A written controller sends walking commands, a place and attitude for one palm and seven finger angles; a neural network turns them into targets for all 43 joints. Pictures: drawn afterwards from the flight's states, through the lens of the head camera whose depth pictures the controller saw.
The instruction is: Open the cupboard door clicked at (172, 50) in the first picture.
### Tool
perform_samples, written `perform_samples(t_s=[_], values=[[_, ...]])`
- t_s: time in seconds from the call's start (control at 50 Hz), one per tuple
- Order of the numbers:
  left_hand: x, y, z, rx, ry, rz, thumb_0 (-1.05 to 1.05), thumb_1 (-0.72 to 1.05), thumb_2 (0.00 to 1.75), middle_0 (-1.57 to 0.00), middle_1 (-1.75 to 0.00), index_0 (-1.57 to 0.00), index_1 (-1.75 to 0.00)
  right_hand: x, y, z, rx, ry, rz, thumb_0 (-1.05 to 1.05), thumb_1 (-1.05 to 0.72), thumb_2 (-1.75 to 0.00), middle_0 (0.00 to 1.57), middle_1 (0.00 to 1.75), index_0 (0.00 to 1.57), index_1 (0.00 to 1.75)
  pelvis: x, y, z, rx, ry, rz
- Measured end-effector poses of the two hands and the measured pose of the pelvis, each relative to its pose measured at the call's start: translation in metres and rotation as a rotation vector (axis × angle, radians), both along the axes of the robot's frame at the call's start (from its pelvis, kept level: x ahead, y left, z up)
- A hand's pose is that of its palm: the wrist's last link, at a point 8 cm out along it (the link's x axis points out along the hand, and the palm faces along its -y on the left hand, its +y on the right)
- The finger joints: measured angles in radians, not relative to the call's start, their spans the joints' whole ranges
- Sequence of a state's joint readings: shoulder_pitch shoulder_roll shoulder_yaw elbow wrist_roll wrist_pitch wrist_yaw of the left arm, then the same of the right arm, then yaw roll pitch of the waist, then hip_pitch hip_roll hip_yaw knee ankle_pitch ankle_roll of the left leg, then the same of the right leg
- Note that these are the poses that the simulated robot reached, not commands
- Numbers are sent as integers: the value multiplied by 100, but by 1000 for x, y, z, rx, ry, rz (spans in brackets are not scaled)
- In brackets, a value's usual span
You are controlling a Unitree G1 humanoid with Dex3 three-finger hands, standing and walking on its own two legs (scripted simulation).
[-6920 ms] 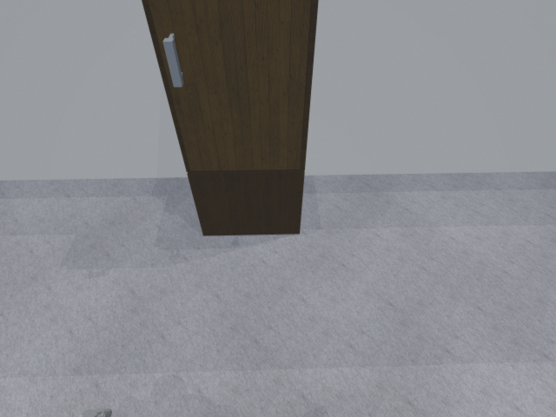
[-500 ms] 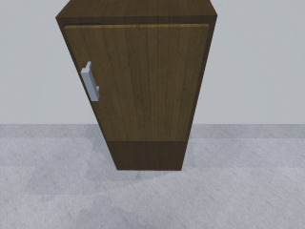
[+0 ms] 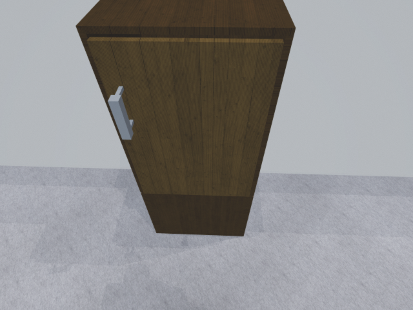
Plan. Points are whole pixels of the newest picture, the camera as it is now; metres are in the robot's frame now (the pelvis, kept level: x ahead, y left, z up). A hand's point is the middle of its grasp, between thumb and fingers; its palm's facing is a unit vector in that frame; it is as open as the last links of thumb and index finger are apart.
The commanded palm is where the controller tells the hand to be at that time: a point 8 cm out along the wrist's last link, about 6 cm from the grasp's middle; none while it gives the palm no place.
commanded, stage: look again from close up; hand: left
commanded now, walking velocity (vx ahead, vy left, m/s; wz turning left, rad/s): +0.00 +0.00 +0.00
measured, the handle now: (123, 113) +0.54 +0.25 +0.07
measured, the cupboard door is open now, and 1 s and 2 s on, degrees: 0 0 0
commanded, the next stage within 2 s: raise the hand with hooked fingers in 0.42 s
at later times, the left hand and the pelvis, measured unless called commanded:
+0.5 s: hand out of the picture +0.01 +0.18 -0.17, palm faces +0.04 -0.98 -0.22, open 7.4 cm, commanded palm none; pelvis +0.00 +0.00 +0.00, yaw +0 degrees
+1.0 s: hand out of the picture +0.13 +0.21 -0.04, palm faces +0.07 -1.00 +0.00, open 8.9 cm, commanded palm +0.12 +0.27 -0.02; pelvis -0.07 +0.02 -0.08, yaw +2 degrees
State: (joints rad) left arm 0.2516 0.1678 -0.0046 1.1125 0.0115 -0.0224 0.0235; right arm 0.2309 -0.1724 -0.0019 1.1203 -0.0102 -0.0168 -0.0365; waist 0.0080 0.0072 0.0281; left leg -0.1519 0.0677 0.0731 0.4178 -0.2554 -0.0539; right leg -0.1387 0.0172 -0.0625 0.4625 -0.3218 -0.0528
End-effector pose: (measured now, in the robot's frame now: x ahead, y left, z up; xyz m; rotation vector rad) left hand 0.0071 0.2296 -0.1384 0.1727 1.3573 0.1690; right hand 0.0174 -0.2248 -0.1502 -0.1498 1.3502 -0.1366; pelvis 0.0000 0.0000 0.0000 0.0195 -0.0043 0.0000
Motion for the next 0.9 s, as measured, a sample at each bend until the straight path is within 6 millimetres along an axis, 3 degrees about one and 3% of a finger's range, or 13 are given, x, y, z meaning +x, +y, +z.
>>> perform_samples(t_s=[0.54, 0.58, 0.64, 0.7, 0.74, 0.78, 0.82, 0.9], values=[[0, -1, -1, 1, -3, 17, 0, 91, 90, -20, -30, -20, -30, -6, 3, 1, 0, 31, -5, 0, -91, -90, 20, 30, 20, 29, 2, 0, 1, -7, 2, 7], [23, 7, 17, 14, -169, 78, 1, 92, 90, -21, -30, -21, -30, 4, 0, 5, -23, -72, -5, 0, -91, -90, 20, 30, 20, 29, 0, 3, -1, -9, 3, -7], [77, 17, 73, 62, -570, 89, 2, 91, 89, -21, -31, -21, -31, 33, -6, 14, -55, -301, -8, 1, -91, -90, 20, 30, 20, 29, -6, 8, -4, 0, 15, 19], [127, 20, 121, 43, -942, 38, 2, 87, 88, -21, -33, -21, -34, 67, -13, 24, -78, -496, 27, 1, -91, -90, 20, 30, 20, 29, -19, 12, -13, 3, 62, 39], [146, 17, 140, -5, -1152, -19, 1, 84, 86, -21, -35, -21, -36, 88, -17, 31, -89, -610, 54, 1, -90, -90, 20, 30, 20, 29, -28, 13, -22, 8, 104, 32], [150, 11, 147, -76, -1319, -92, 1, 80, 85, -21, -38, -21, -38, 108, -19, 38, -99, -710, 84, 1, -90, -90, 20, 30, 20, 29, -38, 13, -35, 13, 142, 23], [144, 6, 141, -140, -1409, -175, 0, 75, 83, -21, -40, -21, -40, 124, -20, 44, -107, -794, 117, 1, -90, -90, 20, 30, 20, 29, -47, 14, -49, 13, 165, 17], [120, 10, 110, -210, -1354, -184, 0, 66, 80, -22, -46, -22, -46, 145, -13, 51, -119, -898, 158, 1, -90, -90, 20, 30, 20, 29, -60, 16, -70, 9, 180, 21]])
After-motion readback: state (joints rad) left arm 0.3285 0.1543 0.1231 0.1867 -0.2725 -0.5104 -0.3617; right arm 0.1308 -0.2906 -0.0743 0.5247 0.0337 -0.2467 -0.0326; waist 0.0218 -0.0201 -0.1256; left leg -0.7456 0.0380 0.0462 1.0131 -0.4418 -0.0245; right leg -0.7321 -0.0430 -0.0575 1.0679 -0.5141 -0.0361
